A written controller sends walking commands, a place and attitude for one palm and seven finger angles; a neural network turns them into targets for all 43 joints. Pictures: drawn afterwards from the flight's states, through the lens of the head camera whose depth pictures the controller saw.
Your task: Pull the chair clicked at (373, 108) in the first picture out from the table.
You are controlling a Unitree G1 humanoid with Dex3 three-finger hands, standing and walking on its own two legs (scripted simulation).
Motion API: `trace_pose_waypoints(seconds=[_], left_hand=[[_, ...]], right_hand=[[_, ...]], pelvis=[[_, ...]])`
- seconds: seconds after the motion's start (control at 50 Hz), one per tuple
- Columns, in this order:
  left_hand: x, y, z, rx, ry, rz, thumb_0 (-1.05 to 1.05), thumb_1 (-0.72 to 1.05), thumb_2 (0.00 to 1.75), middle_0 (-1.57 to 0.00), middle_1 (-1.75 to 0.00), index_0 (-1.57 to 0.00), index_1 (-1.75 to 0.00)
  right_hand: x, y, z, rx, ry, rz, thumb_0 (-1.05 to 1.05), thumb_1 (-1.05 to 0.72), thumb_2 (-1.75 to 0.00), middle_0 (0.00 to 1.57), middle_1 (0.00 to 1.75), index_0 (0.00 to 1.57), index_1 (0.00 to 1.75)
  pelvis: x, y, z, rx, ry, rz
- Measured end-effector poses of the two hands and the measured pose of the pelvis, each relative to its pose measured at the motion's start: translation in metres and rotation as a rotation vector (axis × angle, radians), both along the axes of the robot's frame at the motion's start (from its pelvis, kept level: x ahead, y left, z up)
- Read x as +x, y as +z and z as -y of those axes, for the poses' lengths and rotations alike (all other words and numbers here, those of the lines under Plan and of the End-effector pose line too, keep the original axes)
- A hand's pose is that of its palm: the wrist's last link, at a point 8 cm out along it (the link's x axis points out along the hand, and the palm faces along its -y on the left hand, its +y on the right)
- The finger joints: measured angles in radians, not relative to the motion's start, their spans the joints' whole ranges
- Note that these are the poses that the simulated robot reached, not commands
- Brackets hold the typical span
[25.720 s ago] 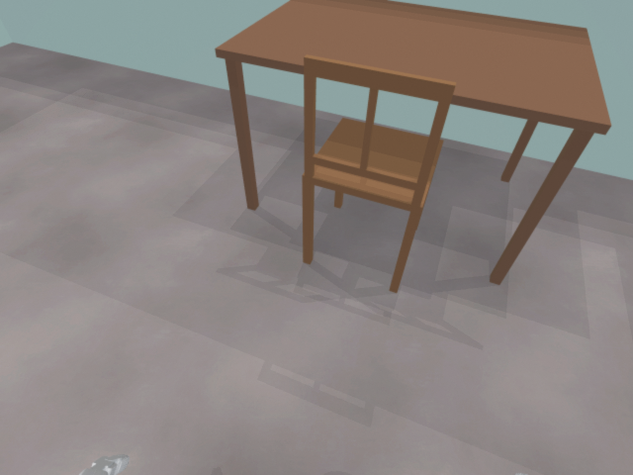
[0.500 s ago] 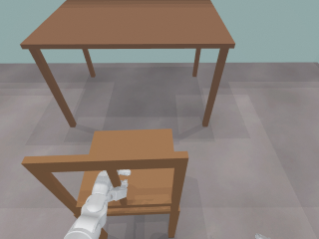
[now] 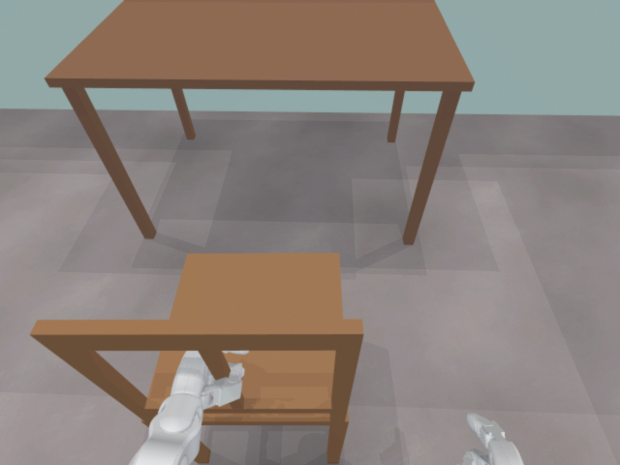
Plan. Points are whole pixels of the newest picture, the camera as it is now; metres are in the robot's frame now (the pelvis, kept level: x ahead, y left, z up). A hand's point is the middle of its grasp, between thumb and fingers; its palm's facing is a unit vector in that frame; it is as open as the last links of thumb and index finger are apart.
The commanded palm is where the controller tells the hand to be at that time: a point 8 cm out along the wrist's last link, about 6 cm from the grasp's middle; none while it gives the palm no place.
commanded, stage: stop walking, hand still on the chair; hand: left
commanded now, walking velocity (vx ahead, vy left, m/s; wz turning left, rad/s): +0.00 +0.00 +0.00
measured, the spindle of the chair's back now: (225, 378) +0.26 +0.15 -0.10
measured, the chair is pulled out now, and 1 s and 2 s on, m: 0.62 0.62 0.62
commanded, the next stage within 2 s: open the thumb and straighten the fingers in 0.16 s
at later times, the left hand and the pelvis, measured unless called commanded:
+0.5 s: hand (227, 376) +0.25 +0.14 -0.07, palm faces -0.03 -0.99 -0.14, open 7.7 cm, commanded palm +0.23 +0.20 -0.06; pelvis +0.01 +0.01 -0.02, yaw +1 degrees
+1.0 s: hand (210, 365) +0.27 +0.17 -0.09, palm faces +0.02 -0.99 -0.16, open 17.0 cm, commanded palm +0.25 +0.21 -0.06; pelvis +0.04 +0.02 -0.04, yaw +2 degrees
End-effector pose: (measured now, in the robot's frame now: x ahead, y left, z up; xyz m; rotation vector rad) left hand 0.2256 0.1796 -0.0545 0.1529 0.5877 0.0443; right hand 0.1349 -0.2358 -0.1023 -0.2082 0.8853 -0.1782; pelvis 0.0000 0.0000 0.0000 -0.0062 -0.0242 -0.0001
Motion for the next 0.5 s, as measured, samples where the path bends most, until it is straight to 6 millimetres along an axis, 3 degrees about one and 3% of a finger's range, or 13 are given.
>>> trace_pose_waypoints(seconds=[0.16,0.34,0.42,0.5], left_hand=[[0.0,0.0,0.0,0.0,-0.001,0.0,0.06,0.69,0.84,-0.33,-1.29,-0.5,-1.45],[0.002,-0.003,-0.002,-0.034,-0.001,-0.002,0.05,0.67,0.83,-0.34,-1.32,-0.5,-1.45],[0.006,-0.004,-0.007,-0.044,-0.018,0.027,0.04,0.55,0.76,-0.4,-1.37,-0.5,-1.45],[0.009,-0.002,-0.014,-0.019,-0.038,0.048,0.03,0.29,0.62,-0.44,-1.41,-0.5,-1.45]], right_hand=[[0.009,0.011,0.02,-0.048,-0.028,0.025,0.01,-0.91,-0.9,0.2,0.3,0.2,0.3],[-0.002,0.004,0.005,0.014,-0.04,0.002,0.01,-0.91,-0.9,0.2,0.3,0.2,0.3],[-0.004,-0.001,0.001,0.035,-0.038,0.022,0.01,-0.91,-0.89,0.21,0.3,0.2,0.3],[-0.002,-0.009,-0.002,0.039,-0.029,0.037,0.01,-0.91,-0.9,0.21,0.3,0.2,0.3]], pelvis=[[0.004,0.0,0.002,0.0,0.006,0.007],[0.004,-0.003,-0.001,0.004,0.02,-0.024],[0.003,-0.01,-0.005,0.006,0.017,-0.065],[0.005,-0.018,-0.011,0.005,0.013,-0.104]])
